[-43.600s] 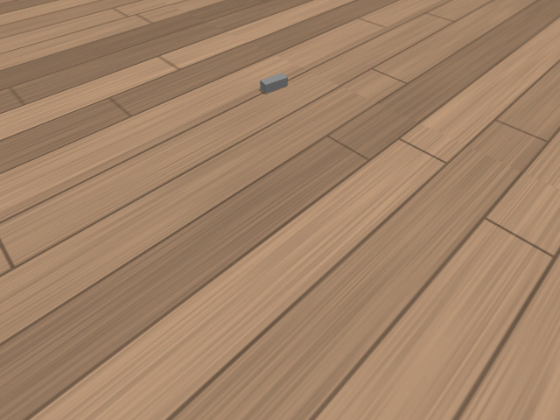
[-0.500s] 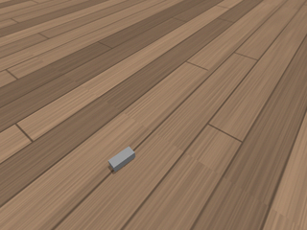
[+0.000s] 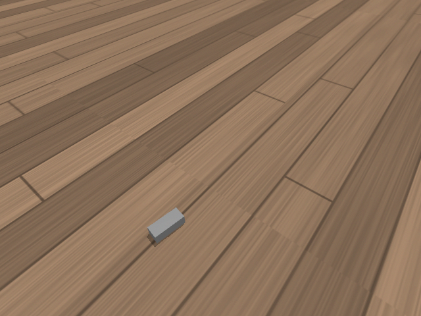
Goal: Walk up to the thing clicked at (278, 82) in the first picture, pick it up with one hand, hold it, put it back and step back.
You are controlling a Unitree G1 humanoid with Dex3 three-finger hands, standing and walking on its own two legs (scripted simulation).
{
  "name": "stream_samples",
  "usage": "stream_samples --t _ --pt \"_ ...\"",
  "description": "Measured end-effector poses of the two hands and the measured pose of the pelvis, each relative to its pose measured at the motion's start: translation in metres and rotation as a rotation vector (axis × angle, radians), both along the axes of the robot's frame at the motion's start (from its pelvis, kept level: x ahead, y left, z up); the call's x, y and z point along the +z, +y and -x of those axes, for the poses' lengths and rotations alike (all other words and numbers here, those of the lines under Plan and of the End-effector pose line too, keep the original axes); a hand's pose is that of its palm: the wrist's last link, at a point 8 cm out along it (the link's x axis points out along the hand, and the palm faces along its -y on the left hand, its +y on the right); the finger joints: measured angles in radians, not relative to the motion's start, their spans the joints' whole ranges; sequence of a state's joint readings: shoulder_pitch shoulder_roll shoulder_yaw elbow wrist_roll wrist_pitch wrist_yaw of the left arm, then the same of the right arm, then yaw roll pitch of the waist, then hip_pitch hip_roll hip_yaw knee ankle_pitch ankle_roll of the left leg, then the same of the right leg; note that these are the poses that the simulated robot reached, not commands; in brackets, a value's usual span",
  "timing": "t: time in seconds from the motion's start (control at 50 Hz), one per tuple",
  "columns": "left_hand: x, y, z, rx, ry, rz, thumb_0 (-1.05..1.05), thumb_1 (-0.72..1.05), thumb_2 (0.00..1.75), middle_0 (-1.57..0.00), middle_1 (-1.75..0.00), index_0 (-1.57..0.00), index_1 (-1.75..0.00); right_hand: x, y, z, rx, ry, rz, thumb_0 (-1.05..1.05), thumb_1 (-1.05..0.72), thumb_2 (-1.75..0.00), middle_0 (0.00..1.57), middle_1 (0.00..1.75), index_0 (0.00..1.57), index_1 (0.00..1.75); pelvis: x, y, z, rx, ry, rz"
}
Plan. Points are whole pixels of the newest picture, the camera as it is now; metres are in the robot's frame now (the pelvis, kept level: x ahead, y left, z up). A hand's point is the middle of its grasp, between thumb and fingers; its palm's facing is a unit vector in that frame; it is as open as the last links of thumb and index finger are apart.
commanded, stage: walk up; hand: left
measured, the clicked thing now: (166, 224) +0.74 +0.25 -0.75
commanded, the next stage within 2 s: none
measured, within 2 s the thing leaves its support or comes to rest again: neither
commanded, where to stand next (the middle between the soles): +0.40 +0.04 m, yaw +2 degrees
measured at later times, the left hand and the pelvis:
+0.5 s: hand out of the picture +0.19 +0.33 -0.16, palm faces -0.10 -0.94 -0.32, open 7.4 cm; pelvis +0.13 +0.06 -0.01, yaw -3 degrees
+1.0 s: hand (129, 212) +0.43 +0.24 -0.14, palm faces -0.09 -0.93 -0.35, open 7.4 cm; pelvis +0.32 -0.01 -0.01, yaw -4 degrees
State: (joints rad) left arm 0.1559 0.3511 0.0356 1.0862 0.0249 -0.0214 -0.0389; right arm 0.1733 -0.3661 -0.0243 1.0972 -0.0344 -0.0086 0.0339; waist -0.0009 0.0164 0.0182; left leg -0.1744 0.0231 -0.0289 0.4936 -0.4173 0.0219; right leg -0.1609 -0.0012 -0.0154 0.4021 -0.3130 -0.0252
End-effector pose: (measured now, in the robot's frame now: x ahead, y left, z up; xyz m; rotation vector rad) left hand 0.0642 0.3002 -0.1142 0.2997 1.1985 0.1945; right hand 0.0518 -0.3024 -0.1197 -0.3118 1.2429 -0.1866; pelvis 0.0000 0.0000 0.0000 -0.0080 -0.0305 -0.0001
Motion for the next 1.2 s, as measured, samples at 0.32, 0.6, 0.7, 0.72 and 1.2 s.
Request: stream_samples --t 0.32,0.6,0.7,0.72,1.2 --pt "-0.027 0.079 -0.028 0.019 0.109 -0.003 0.01 0.91 0.90 -0.20 -0.30 -0.20 -0.30 0.026 0.028 -0.046 -0.039 -0.057 0.127 0.01 -0.91 -0.90 0.20 0.30 0.21 0.30 -0.013 0.054 -0.071 -0.003 -0.026 0.007" --pt "-0.006 0.056 -0.193 -0.126 0.031 -0.014 0.01 0.91 0.90 -0.20 -0.30 -0.20 -0.30 0.006 0.034 -0.100 -0.104 -0.001 0.042 0.01 -0.90 -0.90 0.21 0.30 0.21 0.30 -0.012 0.043 -0.174 -0.067 -0.022 -0.031" --pt "-0.006 0.020 -0.283 -0.178 -0.070 -0.031 0.01 0.91 0.90 -0.20 -0.30 -0.20 -0.30 -0.022 0.012 -0.140 -0.119 0.017 0.018 0.01 -0.90 -0.90 0.21 0.30 0.21 0.30 -0.029 0.020 -0.221 -0.073 -0.016 -0.012" --pt "-0.004 0.011 -0.299 -0.186 -0.103 -0.031 0.01 0.91 0.90 -0.20 -0.30 -0.20 -0.30 -0.026 0.009 -0.150 -0.117 0.021 0.013 0.01 -0.90 -0.90 0.21 0.30 0.21 0.30 -0.030 0.015 -0.228 -0.066 -0.019 -0.003" --pt "-0.040 -0.011 -0.376 -0.060 -0.014 0.020 0.01 0.91 0.90 -0.20 -0.30 -0.20 -0.30 0.006 -0.017 -0.354 0.016 -0.100 0.123 0.01 -0.91 -0.90 0.20 0.30 0.21 0.30 -0.030 -0.008 -0.352 -0.058 -0.016 -0.003"
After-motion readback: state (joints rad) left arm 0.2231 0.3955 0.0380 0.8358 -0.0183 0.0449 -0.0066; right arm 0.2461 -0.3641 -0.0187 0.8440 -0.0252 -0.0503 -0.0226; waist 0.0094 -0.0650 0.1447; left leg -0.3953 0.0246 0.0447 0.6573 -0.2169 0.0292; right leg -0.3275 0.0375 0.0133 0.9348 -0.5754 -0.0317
